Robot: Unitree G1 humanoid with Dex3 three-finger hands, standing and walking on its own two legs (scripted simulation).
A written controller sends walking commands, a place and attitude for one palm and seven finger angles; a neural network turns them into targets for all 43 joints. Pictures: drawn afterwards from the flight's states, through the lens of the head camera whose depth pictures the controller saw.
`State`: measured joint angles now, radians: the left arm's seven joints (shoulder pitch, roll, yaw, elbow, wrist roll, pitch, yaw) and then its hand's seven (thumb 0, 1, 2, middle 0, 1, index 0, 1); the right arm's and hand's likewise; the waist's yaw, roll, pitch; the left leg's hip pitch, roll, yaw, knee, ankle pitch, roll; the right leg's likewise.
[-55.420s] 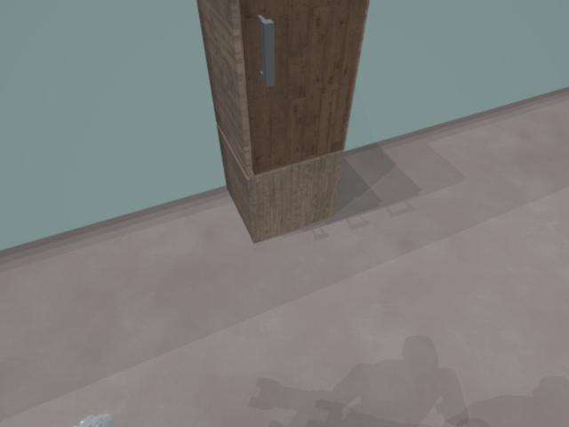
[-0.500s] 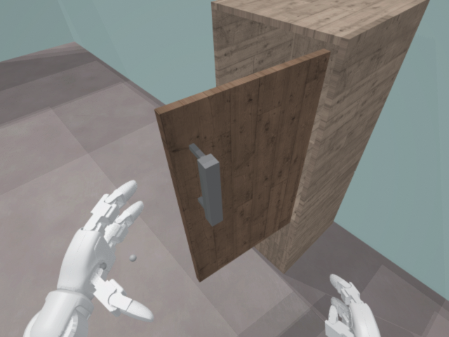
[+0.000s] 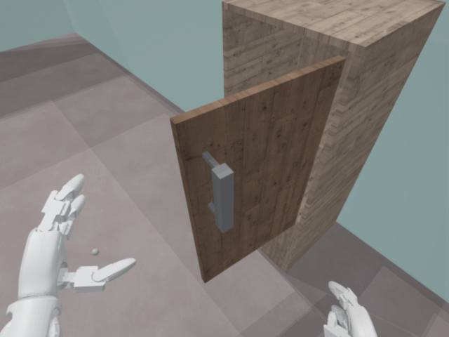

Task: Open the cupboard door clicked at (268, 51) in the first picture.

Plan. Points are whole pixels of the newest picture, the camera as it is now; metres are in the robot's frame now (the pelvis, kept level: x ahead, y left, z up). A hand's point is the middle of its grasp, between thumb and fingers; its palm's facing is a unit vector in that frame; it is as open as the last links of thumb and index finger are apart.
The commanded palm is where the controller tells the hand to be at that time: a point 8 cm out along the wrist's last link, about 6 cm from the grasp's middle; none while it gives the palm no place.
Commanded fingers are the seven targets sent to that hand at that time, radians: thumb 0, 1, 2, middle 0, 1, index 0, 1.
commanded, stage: draw the hand back to the body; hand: left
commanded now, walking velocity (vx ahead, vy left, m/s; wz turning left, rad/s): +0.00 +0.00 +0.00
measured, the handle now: (216, 193) +0.34 +0.06 +0.09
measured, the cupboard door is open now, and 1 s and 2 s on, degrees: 82 82 82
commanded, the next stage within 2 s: step back with the hand held close in 0.74 s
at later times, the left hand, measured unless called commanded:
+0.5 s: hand (61, 230) +0.21 +0.26 +0.15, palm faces +0.44 -0.81 -0.39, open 7.9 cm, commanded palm +0.16 +0.30 +0.17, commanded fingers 0.00 0.90 0.90 -0.20 -0.30 -0.20 -0.30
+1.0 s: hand (56, 230) +0.20 +0.25 +0.16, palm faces +0.42 -0.79 -0.45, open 7.4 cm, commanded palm +0.14 +0.29 +0.17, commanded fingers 0.00 0.90 0.90 -0.20 -0.30 -0.20 -0.30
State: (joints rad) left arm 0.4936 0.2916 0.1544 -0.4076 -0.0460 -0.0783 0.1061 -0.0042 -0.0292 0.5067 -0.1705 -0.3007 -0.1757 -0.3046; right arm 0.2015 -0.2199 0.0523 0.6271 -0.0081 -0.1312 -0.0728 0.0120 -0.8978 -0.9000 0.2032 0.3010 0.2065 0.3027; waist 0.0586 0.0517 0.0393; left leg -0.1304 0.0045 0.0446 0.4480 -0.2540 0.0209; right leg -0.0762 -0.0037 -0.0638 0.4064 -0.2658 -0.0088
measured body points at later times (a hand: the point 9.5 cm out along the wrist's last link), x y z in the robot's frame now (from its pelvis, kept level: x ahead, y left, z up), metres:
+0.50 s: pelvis +0.02 +0.00 +0.00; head +0.01 -0.02 +0.45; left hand +0.18 +0.30 +0.17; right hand +0.20 -0.23 -0.08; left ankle +0.00 +0.10 -0.74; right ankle -0.02 -0.11 -0.74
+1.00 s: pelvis +0.00 -0.01 +0.00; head +0.00 -0.03 +0.45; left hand +0.17 +0.29 +0.19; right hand +0.18 -0.24 -0.09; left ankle +0.00 +0.10 -0.74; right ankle -0.02 -0.11 -0.74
